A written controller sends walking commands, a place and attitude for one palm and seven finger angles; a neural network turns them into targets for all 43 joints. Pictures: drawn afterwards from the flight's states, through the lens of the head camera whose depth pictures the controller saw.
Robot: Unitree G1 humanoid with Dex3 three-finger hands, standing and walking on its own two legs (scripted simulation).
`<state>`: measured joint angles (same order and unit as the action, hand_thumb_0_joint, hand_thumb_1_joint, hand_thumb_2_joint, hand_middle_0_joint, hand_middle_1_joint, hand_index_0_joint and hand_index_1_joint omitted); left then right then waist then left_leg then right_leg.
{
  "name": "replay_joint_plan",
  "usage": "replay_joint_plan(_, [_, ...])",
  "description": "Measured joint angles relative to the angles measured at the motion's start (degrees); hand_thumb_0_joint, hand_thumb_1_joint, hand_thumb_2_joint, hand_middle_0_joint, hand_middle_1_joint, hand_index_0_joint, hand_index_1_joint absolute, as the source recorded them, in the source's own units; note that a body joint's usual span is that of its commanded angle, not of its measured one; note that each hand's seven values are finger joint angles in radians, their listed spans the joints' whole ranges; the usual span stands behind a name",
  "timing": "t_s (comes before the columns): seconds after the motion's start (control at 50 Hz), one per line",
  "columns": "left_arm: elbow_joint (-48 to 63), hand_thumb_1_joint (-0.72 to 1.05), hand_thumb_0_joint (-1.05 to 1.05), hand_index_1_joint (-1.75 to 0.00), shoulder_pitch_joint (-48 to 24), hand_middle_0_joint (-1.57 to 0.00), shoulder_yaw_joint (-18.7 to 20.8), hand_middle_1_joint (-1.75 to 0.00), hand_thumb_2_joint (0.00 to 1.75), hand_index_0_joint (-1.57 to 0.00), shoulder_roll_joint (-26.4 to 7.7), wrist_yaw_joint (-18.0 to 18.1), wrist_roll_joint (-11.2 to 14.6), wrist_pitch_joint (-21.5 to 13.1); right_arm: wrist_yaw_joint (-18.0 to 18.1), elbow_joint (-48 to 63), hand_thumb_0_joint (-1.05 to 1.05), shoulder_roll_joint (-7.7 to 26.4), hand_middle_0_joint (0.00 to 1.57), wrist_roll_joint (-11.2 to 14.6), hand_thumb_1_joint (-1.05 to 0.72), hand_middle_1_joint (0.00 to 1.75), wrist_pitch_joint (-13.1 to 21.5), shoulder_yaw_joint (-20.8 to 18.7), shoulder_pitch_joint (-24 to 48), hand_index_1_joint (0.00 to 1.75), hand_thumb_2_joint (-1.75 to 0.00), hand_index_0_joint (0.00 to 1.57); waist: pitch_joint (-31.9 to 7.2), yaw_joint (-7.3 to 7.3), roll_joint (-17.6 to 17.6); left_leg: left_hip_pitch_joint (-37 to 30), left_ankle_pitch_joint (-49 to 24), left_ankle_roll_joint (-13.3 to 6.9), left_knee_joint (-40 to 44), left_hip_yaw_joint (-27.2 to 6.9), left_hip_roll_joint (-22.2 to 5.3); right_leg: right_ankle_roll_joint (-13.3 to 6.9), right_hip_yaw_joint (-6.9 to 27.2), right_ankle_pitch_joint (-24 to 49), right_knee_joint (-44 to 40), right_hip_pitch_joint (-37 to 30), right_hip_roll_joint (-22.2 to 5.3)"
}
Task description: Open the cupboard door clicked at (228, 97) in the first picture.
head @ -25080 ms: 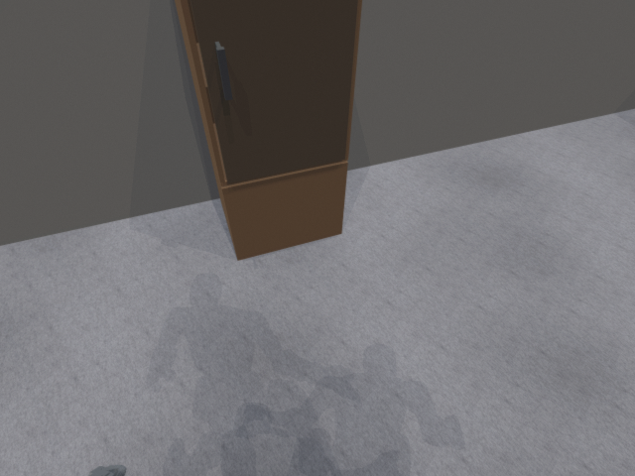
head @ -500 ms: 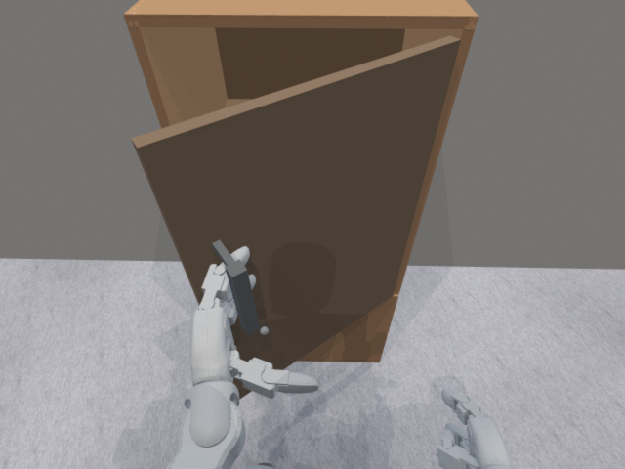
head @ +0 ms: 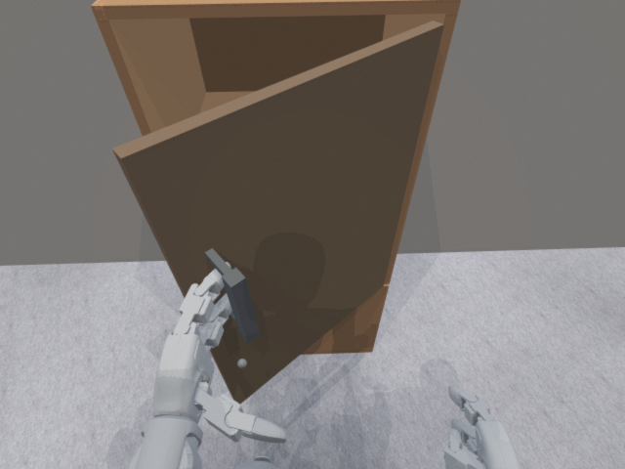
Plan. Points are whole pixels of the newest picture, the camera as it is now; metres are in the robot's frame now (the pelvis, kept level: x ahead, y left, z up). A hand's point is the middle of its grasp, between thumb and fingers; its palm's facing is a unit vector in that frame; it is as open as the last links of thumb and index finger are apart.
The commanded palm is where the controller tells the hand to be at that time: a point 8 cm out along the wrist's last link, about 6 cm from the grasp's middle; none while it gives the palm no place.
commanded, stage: slide the hand sideways off the handle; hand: left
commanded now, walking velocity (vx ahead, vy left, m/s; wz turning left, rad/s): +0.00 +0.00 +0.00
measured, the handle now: (232, 297) +0.30 +0.11 +0.09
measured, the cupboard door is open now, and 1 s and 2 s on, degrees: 39 39 39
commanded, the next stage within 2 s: draw the hand back to the body in 0.60 s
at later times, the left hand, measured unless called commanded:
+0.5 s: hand (195, 407) +0.18 +0.13 +0.08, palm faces +0.07 -1.00 -0.04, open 16.3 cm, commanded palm +0.14 +0.19 +0.08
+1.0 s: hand (145, 410) +0.16 +0.17 +0.11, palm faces +0.06 -1.00 -0.05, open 16.3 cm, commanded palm +0.13 +0.22 +0.12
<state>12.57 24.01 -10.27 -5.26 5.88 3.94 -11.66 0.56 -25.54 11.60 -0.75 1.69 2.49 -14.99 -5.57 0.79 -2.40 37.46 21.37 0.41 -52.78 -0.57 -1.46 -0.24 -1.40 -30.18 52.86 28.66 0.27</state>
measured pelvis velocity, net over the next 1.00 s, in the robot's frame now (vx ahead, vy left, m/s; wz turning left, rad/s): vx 0.00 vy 0.00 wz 0.02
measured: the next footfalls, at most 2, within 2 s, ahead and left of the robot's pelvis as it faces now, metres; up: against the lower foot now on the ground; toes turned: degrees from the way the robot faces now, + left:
none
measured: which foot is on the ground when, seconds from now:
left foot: down 0.00-1.00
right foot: down 0.00-1.00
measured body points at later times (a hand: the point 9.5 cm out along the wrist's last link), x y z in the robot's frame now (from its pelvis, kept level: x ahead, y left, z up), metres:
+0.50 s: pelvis +0.01 -0.02 -0.01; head +0.02 -0.03 +0.44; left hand +0.17 +0.18 +0.08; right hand +0.20 -0.24 -0.08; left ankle +0.06 +0.12 -0.69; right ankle -0.03 -0.12 -0.69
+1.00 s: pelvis +0.00 +0.00 -0.01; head -0.01 -0.02 +0.44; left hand +0.16 +0.22 +0.11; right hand +0.19 -0.22 -0.07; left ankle +0.06 +0.12 -0.69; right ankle -0.03 -0.12 -0.69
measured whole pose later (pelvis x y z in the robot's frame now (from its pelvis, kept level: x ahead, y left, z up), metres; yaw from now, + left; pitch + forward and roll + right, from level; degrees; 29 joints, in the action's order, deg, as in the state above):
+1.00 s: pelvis +0.00 +0.00 -0.01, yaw +1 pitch +6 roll -2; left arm 22.9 36.1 5.5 -12.6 -9.0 15.9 -11.7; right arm 4.8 -26.3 11.8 2.4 7.0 1.5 -15.7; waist -7.4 -1.5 -3.9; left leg 39.1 22.1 0.9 -55.5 -3.2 -1.9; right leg -0.7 -3.7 -30.7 53.7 28.7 1.2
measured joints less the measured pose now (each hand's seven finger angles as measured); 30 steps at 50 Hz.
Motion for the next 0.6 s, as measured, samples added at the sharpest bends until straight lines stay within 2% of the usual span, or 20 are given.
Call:
replay_joint_plan(0.24, [5.9, -0.50, -0.01, -0.32, 9.7, -0.17, 4.7, -0.31, 0.30, -0.18, -2.0, -5.2, 3.2, -3.1, 0.6, 1.6, 0.02, 0.8, 0.20, 0.4, -0.91, 0.30, 2.0, -1.2, -0.1, 0.30, -0.90, 0.20, -1.0, -1.10, -0.4, 2.3, 1.7, 0.8, -2.5, -1.2, -0.1, -0.7, -1.2, -2.0, 2.3, 1.7, 0.2])
replay_joint_plan(0.6, [6.6, -0.50, -0.01, -0.31, 14.8, -0.15, 12.6, -0.30, 0.30, -0.16, -4.8, -14.1, 9.5, -5.1, 2.9, 0.4, 0.02, 0.7, 0.20, 1.8, -0.91, 0.30, 2.8, -2.5, -0.5, 0.30, -0.90, 0.20, -2.2, -2.00, -0.6, 4.3, 2.1, 1.6, -4.4, -2.5, -0.4, -1.5, -2.3, -2.9, 4.3, 3.4, 0.8])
